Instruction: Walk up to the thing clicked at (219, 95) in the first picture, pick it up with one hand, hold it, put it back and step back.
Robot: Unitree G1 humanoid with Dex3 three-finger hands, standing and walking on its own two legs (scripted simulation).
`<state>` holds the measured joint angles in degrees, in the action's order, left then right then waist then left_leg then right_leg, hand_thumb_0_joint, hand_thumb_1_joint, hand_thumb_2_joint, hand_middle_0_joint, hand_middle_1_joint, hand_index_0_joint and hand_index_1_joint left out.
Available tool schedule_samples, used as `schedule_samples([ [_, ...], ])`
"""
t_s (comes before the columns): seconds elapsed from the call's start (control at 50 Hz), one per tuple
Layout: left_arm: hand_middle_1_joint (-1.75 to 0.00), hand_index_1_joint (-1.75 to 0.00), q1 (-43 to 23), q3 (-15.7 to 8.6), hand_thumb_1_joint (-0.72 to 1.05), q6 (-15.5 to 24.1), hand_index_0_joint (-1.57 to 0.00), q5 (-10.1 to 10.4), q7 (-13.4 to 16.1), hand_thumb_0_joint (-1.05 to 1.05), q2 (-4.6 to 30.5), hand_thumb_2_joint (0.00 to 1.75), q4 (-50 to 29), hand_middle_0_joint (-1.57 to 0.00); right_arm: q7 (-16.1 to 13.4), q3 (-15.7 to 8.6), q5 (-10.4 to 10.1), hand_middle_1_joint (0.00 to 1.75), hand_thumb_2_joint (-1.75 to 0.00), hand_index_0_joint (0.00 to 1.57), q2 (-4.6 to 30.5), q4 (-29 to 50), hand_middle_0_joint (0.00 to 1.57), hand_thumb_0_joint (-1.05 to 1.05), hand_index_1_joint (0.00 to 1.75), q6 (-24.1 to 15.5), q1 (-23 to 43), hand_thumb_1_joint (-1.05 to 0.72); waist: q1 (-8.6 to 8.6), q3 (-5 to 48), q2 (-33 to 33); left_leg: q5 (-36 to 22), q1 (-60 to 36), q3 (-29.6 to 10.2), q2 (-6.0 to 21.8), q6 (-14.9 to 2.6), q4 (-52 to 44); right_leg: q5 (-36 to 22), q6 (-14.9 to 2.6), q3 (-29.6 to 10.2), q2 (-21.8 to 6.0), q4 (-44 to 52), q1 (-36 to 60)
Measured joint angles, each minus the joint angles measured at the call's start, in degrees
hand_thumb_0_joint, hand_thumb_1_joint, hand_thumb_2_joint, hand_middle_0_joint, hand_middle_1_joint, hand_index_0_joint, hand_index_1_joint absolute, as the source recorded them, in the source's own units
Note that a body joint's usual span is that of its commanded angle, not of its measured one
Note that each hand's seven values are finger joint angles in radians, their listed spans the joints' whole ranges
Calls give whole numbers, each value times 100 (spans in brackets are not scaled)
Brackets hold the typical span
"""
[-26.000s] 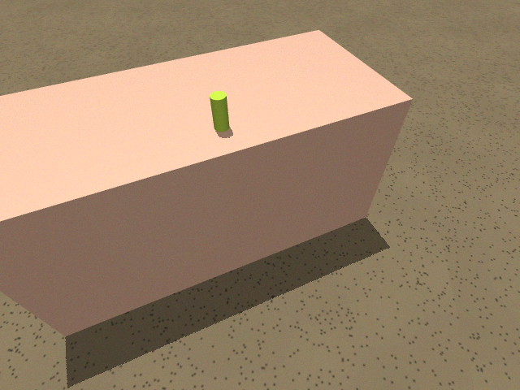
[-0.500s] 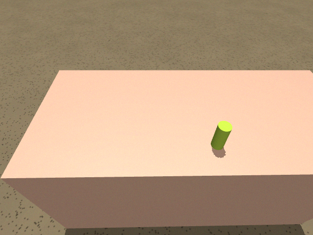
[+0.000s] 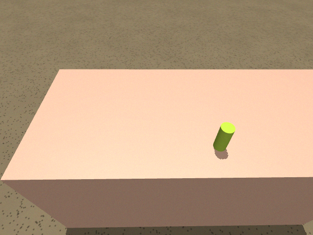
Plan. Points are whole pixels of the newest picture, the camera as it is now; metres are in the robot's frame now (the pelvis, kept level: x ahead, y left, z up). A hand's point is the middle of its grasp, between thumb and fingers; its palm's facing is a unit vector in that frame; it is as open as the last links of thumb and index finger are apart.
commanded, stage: home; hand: right
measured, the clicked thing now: (223, 137) +0.45 -0.21 -0.08
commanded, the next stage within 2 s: stand in 0.24 s
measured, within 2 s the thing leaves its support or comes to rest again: neither
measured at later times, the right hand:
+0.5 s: hand out of the picture +0.07 -0.26 -0.16, palm faces -0.03 +0.94 -0.35, open 16.0 cm
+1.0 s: hand out of the picture +0.07 -0.26 -0.16, palm faces -0.03 +0.94 -0.34, open 7.5 cm
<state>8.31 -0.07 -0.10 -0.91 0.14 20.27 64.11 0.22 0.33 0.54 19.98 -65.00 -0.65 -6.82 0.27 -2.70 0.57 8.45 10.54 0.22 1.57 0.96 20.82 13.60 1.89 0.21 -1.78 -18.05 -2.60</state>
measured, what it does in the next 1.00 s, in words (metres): stands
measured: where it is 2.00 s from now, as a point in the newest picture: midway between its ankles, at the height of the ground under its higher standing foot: outside the picture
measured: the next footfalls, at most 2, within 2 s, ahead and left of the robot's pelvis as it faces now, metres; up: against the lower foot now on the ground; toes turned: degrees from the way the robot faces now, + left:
none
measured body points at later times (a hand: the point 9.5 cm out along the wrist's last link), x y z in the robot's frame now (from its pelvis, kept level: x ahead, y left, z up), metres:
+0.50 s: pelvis +0.00 +0.00 +0.00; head +0.01 +0.00 +0.45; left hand +0.06 +0.30 -0.14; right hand +0.08 -0.30 -0.13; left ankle +0.03 +0.13 -0.75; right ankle -0.04 -0.14 -0.75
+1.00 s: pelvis +0.00 -0.01 +0.00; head +0.01 +0.00 +0.45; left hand +0.06 +0.30 -0.14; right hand +0.08 -0.31 -0.13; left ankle +0.03 +0.13 -0.75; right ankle -0.04 -0.14 -0.75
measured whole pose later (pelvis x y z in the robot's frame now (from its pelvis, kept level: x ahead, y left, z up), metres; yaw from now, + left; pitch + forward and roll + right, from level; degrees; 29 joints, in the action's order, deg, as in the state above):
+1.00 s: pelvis +0.00 -0.01 +0.00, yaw +1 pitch -2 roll +0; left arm 8.6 -0.5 -0.1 -0.8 0.0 20.1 63.3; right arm 0.4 0.0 0.5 19.9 -64.9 -0.5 -6.6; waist 0.3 -2.7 0.1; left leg 8.1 10.1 -0.8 1.6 1.4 20.2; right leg 13.7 1.5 1.3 -1.6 -17.7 -1.9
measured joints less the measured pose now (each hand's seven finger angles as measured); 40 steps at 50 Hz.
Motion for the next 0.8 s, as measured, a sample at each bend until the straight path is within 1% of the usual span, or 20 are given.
schedule_samples([
  [0.36,-30,-29,-14,-16,90,-11,-20,-1,0,0,-8,90,-38,-20,-4,-14,-3,6,-8,6,-15,21,6,0,6,7,64,49,-3,6,-25,10,-38,-38,-14,7,-8,24,-8,41,-9,11,56],
  [0.44,-30,-30,11,-24,91,1,-20,0,-6,0,-6,90,-45,-20,7,-22,-3,10,-12,9,-12,20,9,0,10,3,46,44,-3,-1,-23,-3,-33,-47,-14,11,-27,20,-13,50,-8,19,50],
  [0.48,-30,-30,19,-28,91,0,-20,1,-5,0,-6,90,-46,-20,4,-25,-1,14,-19,12,-9,15,12,0,14,1,32,38,-4,-4,-22,-6,-31,-52,-14,15,-33,21,-15,55,-7,21,48],
  [0.54,-30,-30,30,-28,91,-4,-20,4,-6,0,-11,90,-53,-20,1,-28,-1,20,-33,15,-2,0,15,0,20,2,23,24,-8,-12,-28,-8,-32,-55,-12,18,-37,20,-19,58,-5,24,49],
  [0.66,-30,-30,29,-25,91,-5,-20,12,-6,0,-17,90,-54,-20,-3,-27,-8,26,-65,19,0,-19,18,0,27,0,21,-15,-16,-30,-42,-9,-54,-62,-10,26,-43,34,-27,65,-2,9,64],
  [0.72,-30,-30,33,-24,91,1,-20,13,-3,0,-21,90,-64,-20,-1,-29,-9,28,-75,19,-3,-16,19,0,28,5,25,-37,-17,-25,-52,-9,-58,-70,-3,30,-39,29,-30,72,6,19,77],
  [0.8,-30,-30,34,-24,91,2,-20,11,1,0,-23,90,-74,-20,1,-29,-9,29,-83,20,-9,-3,20,0,29,7,38,-62,-14,-17,-59,-9,-63,-76,9,37,-33,20,-36,76,18,30,91],
])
